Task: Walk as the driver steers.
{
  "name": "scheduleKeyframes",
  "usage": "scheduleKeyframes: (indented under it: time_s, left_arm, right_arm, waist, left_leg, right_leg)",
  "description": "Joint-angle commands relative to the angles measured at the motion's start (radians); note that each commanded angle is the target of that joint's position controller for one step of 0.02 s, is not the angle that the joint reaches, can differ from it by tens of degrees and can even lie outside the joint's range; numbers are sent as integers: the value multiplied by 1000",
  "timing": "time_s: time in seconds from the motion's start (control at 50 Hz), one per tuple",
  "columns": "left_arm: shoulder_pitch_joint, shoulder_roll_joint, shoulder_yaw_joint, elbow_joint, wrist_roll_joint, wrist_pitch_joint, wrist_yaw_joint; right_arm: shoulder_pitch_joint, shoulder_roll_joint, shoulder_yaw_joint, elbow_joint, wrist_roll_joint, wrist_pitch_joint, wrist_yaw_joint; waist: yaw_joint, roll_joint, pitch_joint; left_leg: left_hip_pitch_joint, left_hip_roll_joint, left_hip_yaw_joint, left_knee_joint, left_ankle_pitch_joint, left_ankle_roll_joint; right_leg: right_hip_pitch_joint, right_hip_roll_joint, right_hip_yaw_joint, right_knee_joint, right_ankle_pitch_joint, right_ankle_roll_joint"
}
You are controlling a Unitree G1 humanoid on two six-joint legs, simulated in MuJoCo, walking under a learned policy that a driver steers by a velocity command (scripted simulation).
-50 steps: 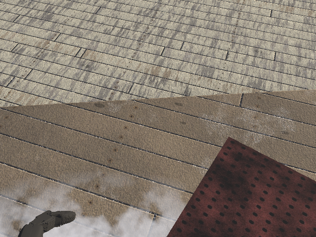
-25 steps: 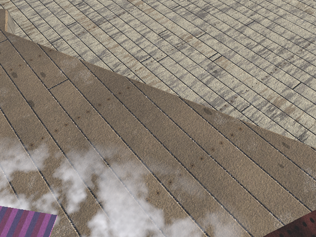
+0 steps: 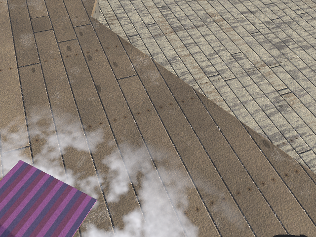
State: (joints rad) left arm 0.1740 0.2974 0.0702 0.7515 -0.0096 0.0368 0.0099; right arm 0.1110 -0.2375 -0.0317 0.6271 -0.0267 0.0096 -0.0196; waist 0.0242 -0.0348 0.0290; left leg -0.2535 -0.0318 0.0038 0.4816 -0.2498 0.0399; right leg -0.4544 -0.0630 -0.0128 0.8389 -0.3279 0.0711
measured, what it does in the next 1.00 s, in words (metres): walks ahead, turning right: right foot, then left foot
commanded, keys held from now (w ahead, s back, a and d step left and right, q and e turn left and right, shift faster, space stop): e+shift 0.30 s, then w+e+shift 0.32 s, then w+shift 0.06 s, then shift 0.26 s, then q+shift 0.06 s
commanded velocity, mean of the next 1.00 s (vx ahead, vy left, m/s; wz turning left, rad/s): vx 0.33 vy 0.00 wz -0.60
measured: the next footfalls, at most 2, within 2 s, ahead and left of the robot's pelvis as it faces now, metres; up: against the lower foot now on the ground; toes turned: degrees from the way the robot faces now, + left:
right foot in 0.18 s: +0.01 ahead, -0.12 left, +0.00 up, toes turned -11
left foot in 0.62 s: +0.21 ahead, +0.03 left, +0.00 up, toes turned -37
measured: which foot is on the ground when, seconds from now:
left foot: down 0.00-0.18, up 0.20-0.60, down 0.62-1.00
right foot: up 0.00-0.16, down 0.18-0.60, up 0.62-0.98, down 1.00-1.00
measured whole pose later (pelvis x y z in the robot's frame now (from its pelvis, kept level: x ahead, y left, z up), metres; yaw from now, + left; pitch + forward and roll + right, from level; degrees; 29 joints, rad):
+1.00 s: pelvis +0.22 -0.16 -0.02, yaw -39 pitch +3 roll +1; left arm 0.00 0.26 0.01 0.55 0.00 -0.06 -0.04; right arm 0.47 -0.30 -0.05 0.86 0.03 -0.07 -0.01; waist -0.12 -0.04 0.05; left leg 0.02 0.03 0.03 0.43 -0.46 -0.03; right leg -0.51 0.01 0.02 0.53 0.00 -0.05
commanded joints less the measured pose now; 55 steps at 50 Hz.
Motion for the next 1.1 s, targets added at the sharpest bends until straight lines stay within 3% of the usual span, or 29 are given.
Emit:
scheduleKeyframes:
  time_s: [0.02,0.16,0.18,0.2,0.22,0.24,0.3,0.34,0.38,0.52,0.54,0.58,0.6,0.62,0.64,0.66,0.7,0.74,0.76,0.78,0.82,0.88,0.96,0.98,1.0,1.02,1.04,1.06,1.1]
  left_arm:
    - [-68,131,23,-107,-16,-6,-7]
    - [49,82,26,-110,-21,-7,-28]
    - [78,121,40,-109,-14,-9,-21]
    - [103,265,79,-127,-8,-16,-3]
    - [159,259,74,-137,20,-29,-10]
    - [152,236,66,-143,30,-47,-12]
    - [30,182,55,-170,-20,-42,15]
    - [77,166,52,-165,-40,-31,26]
    - [102,181,53,-172,-30,-36,30]
    - [108,193,50,-195,-34,-53,24]
    - [98,250,71,-174,58,-33,-26]
    - [32,202,60,-201,38,-27,-54]
    - [-4,177,53,-211,30,-31,-52]
    - [-38,117,36,-234,24,-44,-47]
    - [-61,19,3,-284,5,-59,-40]
    - [-18,55,-3,-280,17,-58,-27]
    - [-6,125,14,-225,56,-59,-46]
    - [-6,113,13,-203,67,-61,-75]
    - [-7,88,9,-221,-53,-88,-35]
    - [-67,83,-5,-235,-49,-99,-27]
    - [-131,51,-18,-264,-8,-105,-29]
    - [-192,0,-43,-280,-4,-110,-55]
    - [-73,80,-3,-236,7,-102,-55]
    - [15,106,12,-209,17,-100,-41]
    - [115,163,27,-195,39,-95,-20]
    - [149,205,18,-205,79,-84,-7]
    - [186,156,16,-197,58,-72,-14]
    - [102,133,9,-200,36,-68,-18]
    - [-9,68,-8,-181,11,-73,-16]
  right_arm:
    - [18,-217,-65,-24,-1,-4,-3]
    - [-37,-196,-79,-10,38,18,-29]
    - [-4,-175,-79,2,37,16,-29]
    - [-23,-129,-71,-42,-1,7,-26]
    - [-167,-121,-63,-89,-6,-3,-27]
    - [-154,-136,-69,-83,8,-10,-21]
    - [-118,-150,-78,-51,8,-11,-25]
    - [-73,-136,-75,-40,29,-29,4]
    - [-122,-138,-77,-41,45,-54,23]
    - [-167,-129,-75,-43,56,-132,43]
    - [-118,-134,-56,-13,-25,-72,50]
    - [-51,-140,-56,-16,-1,-50,33]
    - [40,-168,-65,1,6,-56,20]
    - [178,-246,-83,24,-7,-70,5]
    - [279,-371,-102,28,-42,-78,-3]
    - [205,-361,-106,33,-53,-82,7]
    - [170,-216,-66,34,-31,-86,20]
    - [225,-182,-46,68,-26,-92,14]
    - [203,-165,-50,63,39,-113,9]
    - [219,-145,-42,78,43,-121,6]
    - [224,-167,-48,98,37,-113,4]
    - [217,-224,-56,123,44,-92,-2]
    - [242,-252,-59,154,67,-97,6]
    - [240,-244,-54,157,71,-101,8]
    - [238,-206,-39,135,50,-110,12]
    - [394,-93,3,136,24,-106,23]
    - [437,-200,-24,187,49,-91,19]
    - [342,-243,-44,149,74,-76,13]
    - [273,-205,-45,131,59,-39,-14]
  waist:
    - [-63,198,-56]
    - [-2,142,-82]
    - [-1,55,-90]
    - [-32,-231,-101]
    - [61,-280,-126]
    - [51,-145,-150]
    - [-14,-12,-127]
    - [-17,-55,-156]
    - [10,-94,-102]
    - [20,-143,-18]
    - [32,-185,-34]
    - [-33,-128,-11]
    - [-96,-74,-14]
    - [-167,50,-58]
    - [-191,306,-145]
    - [-116,232,-113]
    - [-77,92,-37]
    - [-82,157,-3]
    - [-74,237,24]
    - [-93,205,35]
    - [-88,140,31]
    - [-89,176,12]
    - [4,173,-82]
    - [62,156,-116]
    - [103,94,-201]
    - [45,-189,-424]
    - [91,-136,-569]
    - [65,-104,-415]
    - [5,-46,-219]
  left_leg:
    - [50,303,-164,-129,289,203]
    - [106,318,-89,35,401,121]
    - [41,250,-15,160,257,46]
    - [-220,85,116,445,-53,-75]
    - [-427,-59,-12,658,-456,-107]
    - [-466,-23,-101,765,-439,-101]
    - [-469,21,-127,693,-217,-101]
    - [-422,12,-111,555,-115,-107]
    - [-415,-7,-99,394,-71,-111]
    - [-208,-44,-99,83,-35,-114]
    - [-152,-59,-25,106,-81,-113]
    - [49,-55,-27,9,-25,-105]
    - [220,-27,-45,-43,-9,-88]
    - [429,122,-180,-97,-127,-51]
    - [520,408,-615,-279,-538,23]
    - [404,487,-843,-322,-653,92]
    - [295,369,-572,-273,-500,88]
    - [253,267,-373,-286,-204,83]
    - [298,252,-337,-269,-42,109]
    - [301,262,-293,-258,156,121]
    - [293,261,-202,-230,457,128]
    - [164,215,-66,-225,633,96]
    - [131,208,-41,-85,822,47]
    - [86,179,-36,28,817,23]
    - [-67,130,-34,222,568,-17]
    - [-292,17,-40,651,-368,-90]
    - [-255,16,-190,791,-457,-99]
    - [-340,51,-159,821,-419,-104]
    - [-369,101,-97,767,-316,-129]
  right_leg:
    - [32,6,-20,-28,-67,-16]
    - [121,41,-75,-272,56,-93]
    - [210,20,21,-379,261,-138]
    - [366,-204,393,-417,681,-269]
    - [441,-315,612,-490,783,-448]
    - [479,-295,554,-483,738,-444]
    - [445,-169,401,-468,622,-317]
    - [437,-109,418,-542,107,-317]
    - [406,-101,485,-620,-225,-314]
    - [231,-51,534,-578,-213,-291]
    - [196,21,494,-556,-238,-271]
    - [29,44,524,-507,-243,-242]
    - [-96,69,509,-423,-261,-213]
    - [-265,127,420,-231,-299,-169]
    - [-399,244,219,104,-308,-132]
    - [-457,139,193,275,-166,-142]
    - [-412,83,166,333,-39,-143]
    - [-349,83,138,292,4,-113]
    - [-387,32,168,266,37,-105]
    - [-404,44,161,241,45,-90]
    - [-370,57,109,117,43,-64]
    - [-141,65,0,-118,185,-55]
    - [223,124,-12,-314,362,-138]
    - [371,119,-4,-378,464,-168]
    - [605,-14,103,-321,790,-213]
    - [891,-401,465,-266,1236,-407]
    - [837,-400,505,-293,1127,-439]
    - [731,-334,373,-324,1032,-401]
    - [493,-257,239,-409,850,-340]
